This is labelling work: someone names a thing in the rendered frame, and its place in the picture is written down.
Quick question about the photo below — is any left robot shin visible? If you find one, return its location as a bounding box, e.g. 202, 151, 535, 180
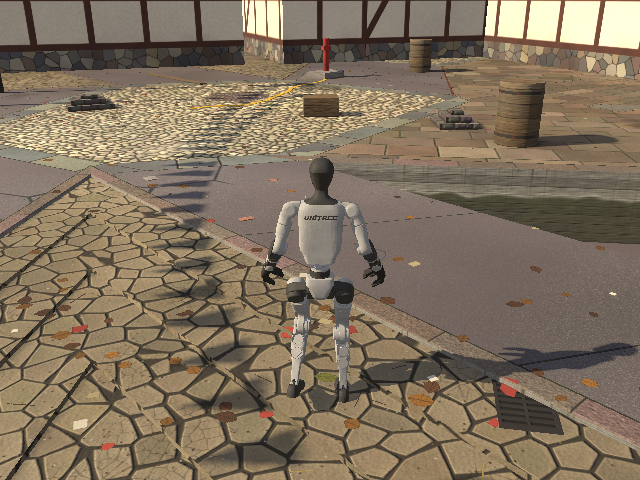
290, 316, 308, 385

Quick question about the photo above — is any right robot thigh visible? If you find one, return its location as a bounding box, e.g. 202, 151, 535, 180
333, 278, 354, 344

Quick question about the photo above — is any robot left hand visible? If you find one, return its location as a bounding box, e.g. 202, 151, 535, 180
261, 264, 284, 285

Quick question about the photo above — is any robot right hand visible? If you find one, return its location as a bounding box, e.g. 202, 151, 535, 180
363, 265, 386, 287

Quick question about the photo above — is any left robot upper arm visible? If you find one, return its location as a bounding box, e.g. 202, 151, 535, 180
272, 201, 300, 255

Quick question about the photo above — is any robot right forearm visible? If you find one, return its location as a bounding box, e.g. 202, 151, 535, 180
363, 239, 382, 272

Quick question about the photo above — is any right robot upper arm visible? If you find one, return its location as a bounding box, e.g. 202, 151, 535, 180
342, 201, 373, 256

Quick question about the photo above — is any robot left forearm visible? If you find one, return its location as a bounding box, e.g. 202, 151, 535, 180
264, 239, 282, 271

